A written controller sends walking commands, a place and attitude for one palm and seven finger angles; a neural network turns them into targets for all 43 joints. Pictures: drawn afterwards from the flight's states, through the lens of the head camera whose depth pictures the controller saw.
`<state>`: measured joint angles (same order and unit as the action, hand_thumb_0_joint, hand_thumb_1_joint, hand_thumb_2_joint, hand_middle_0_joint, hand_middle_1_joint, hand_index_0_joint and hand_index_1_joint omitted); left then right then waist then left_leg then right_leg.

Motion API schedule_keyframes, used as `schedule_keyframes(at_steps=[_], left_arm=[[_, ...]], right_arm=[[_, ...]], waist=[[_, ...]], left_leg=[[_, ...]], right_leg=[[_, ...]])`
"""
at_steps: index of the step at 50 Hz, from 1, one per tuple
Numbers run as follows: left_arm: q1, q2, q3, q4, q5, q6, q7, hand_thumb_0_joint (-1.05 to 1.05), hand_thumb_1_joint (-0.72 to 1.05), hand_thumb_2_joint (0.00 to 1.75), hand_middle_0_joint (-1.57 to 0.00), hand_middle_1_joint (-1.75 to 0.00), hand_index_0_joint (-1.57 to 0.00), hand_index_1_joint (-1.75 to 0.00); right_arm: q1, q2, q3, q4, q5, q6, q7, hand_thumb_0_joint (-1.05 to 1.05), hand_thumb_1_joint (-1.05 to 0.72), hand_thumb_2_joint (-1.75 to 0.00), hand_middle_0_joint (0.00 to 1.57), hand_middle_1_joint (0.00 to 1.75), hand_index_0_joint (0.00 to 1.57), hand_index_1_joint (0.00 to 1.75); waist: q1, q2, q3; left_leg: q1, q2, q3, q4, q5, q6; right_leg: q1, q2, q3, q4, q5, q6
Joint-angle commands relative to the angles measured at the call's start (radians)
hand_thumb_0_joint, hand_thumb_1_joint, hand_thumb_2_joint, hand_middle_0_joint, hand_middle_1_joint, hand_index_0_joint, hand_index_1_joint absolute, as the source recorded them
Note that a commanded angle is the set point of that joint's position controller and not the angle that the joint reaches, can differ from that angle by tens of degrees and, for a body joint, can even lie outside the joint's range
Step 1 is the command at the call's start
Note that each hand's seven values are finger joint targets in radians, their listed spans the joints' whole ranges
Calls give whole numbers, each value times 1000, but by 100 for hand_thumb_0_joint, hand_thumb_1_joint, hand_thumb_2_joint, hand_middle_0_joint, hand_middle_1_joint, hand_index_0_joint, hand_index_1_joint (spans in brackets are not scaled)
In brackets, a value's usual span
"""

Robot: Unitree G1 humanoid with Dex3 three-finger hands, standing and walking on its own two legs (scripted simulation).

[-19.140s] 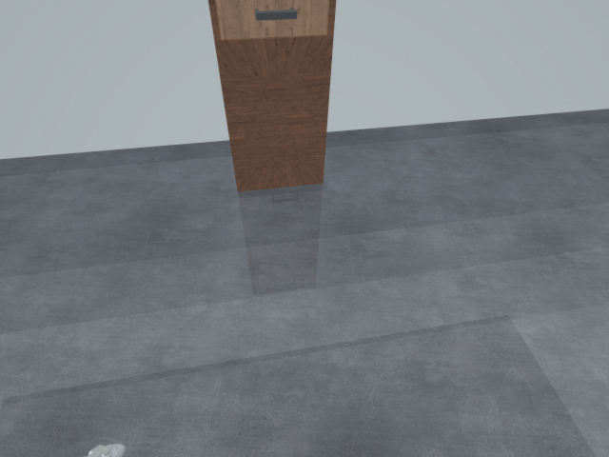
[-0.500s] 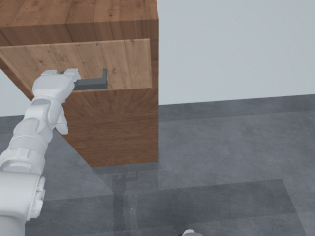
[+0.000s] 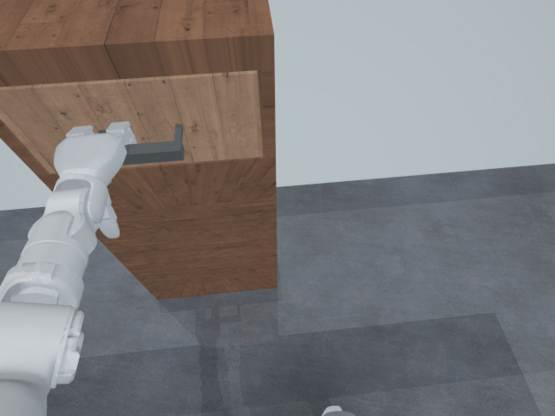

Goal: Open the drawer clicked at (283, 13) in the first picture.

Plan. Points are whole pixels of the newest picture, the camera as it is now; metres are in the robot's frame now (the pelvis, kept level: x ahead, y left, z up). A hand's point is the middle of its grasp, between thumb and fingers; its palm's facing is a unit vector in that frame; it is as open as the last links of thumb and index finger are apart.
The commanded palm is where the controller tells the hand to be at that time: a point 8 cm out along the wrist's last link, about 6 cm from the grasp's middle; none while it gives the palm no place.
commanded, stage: lower the fingers behind the handle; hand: left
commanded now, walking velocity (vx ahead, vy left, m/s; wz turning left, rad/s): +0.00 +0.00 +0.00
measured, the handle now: (139, 143) +0.51 +0.21 +0.07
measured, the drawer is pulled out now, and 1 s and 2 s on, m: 0.00 0.00 0.03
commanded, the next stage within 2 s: close the thumb around the handle in 0.12 s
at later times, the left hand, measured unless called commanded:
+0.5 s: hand (107, 180) +0.46 +0.26 +0.05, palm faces -0.04 -0.01 -1.00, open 11.7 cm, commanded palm +0.44 +0.26 +0.10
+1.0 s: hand (107, 179) +0.46 +0.26 +0.05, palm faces -0.03 -0.01 -1.00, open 5.5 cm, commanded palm +0.44 +0.26 +0.10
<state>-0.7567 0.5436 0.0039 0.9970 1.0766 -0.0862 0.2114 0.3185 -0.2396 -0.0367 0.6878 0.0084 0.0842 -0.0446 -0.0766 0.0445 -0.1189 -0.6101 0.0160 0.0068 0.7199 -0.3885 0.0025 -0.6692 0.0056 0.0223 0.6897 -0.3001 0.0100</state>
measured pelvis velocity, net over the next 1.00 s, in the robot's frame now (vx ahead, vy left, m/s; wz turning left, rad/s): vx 0.00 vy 0.00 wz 0.00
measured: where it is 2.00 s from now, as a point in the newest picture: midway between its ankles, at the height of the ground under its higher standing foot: outside the picture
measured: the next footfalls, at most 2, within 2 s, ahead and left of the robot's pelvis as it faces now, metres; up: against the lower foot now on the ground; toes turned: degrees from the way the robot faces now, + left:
none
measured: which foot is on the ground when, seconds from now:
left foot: down 0.00-1.00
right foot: down 0.00-1.00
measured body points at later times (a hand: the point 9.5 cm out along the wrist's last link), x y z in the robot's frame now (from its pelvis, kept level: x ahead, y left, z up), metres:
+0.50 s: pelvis +0.00 +0.01 +0.00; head +0.08 +0.00 +0.44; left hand +0.46 +0.26 +0.10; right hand +0.05 -0.27 -0.13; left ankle -0.03 +0.12 -0.71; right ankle +0.01 -0.13 -0.71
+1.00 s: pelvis +0.00 +0.00 +0.00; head +0.09 +0.00 +0.44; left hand +0.46 +0.26 +0.10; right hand +0.04 -0.27 -0.13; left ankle -0.03 +0.12 -0.71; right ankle +0.01 -0.13 -0.71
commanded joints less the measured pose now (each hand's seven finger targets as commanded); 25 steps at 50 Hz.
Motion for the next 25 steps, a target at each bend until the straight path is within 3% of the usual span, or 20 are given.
schedule_keyframes(at_steps=[1, 4, 9, 11, 13, 16, 18, 19, 20, 22, 25], left_arm=[[-315, 277, 89, -196, -7, -51, 42, 0, -50, 30, -30, -120, -30, -120], [-335, 276, 85, -196, 0, -56, 66, 0, -50, 30, -30, -120, -30, -120], [-359, 232, 63, -237, 14, -30, 109, 0, -50, 30, -30, -120, -30, -120], [-360, 227, 59, -218, 7, -3, 115, 0, -50, 30, -30, -120, -30, -120], [-405, 250, 70, -211, 3, 15, 115, 0, -39, 35, -31, -121, -31, -121], [-384, 248, 67, -218, 7, 37, 109, 0, -22, 42, -32, -123, -32, -123], [-359, 264, 79, -191, 4, 45, 94, 0, -11, 47, -33, -124, -33, -124], [-380, 229, 40, -202, 6, 43, 86, 0, -5, 49, -33, -125, -33, -125], [-373, 220, 39, -204, 0, 41, 81, 0, 0, 52, -34, -125, -34, -125], [-356, 253, 56, -183, 0, 40, 70, 0, 12, 56, -34, -127, -34, -127], [-362, 272, 65, -177, 7, 24, 58, 0, 28, 64, -36, -128, -36, -128]], right_arm=[[94, -174, -68, -80, -7, -22, -14, 0, -90, -90, 20, 30, 20, 30], [93, -177, -70, -76, -6, -23, -9, 0, -90, -90, 20, 30, 20, 30], [109, -173, -84, -63, -12, -26, 8, 0, -90, -90, 20, 30, 20, 30], [106, -176, -82, -59, -10, -23, 12, 0, -90, -90, 20, 30, 20, 30], [109, -184, -81, -51, -10, -20, 9, 0, -90, -90, 20, 30, 20, 30], [101, -181, -81, -57, -8, -17, 10, 0, -90, -90, 20, 30, 20, 30], [97, -186, -77, -57, -8, -11, 8, 0, -90, -90, 20, 30, 20, 30], [95, -182, -78, -60, -5, -12, 6, 0, -90, -90, 20, 30, 20, 30], [93, -181, -79, -62, -4, -13, 7, 0, -90, -90, 20, 30, 20, 30], [84, -186, -72, -67, -3, -10, 1, 0, -90, -90, 20, 30, 20, 30], [87, -184, -70, -69, -2, -12, -7, 0, -90, -90, 20, 30, 20, 30]], waist=[[18, -34, -370], [6, -26, -342], [6, 38, -422], [3, 21, -403], [-7, -1, -402], [9, 22, -421], [11, 1, -406], [-5, 9, -387], [0, 5, -371], [5, -3, -336], [3, -16, -340]], left_leg=[[122, -39, 28, -48, 395, 39], [113, -36, 26, -45, 383, 37], [191, -28, 15, -21, 499, 28], [179, -29, 17, -27, 473, 27], [168, -28, 16, -32, 468, 29], [184, -30, 19, -38, 489, 29], [171, -30, 19, -42, 492, 30], [182, -28, 19, -45, 484, 30], [182, -28, 19, -50, 467, 31], [155, -31, 24, -62, 415, 32], [143, -32, 26, -64, 391, 35]], right_leg=[[284, 31, -32, -37, 340, -37], [244, 33, -34, -35, 315, -37], [212, 39, -48, -11, 338, -42], [215, 40, -51, -18, 329, -40], [232, 38, -48, -23, 340, -41], [253, 36, -48, -23, 354, -41], [273, 36, -45, -30, 365, -42], [249, 36, -48, -33, 355, -40], [247, 36, -49, -40, 339, -40], [252, 34, -45, -48, 314, -41], [259, 33, -40, -49, 306, -40]])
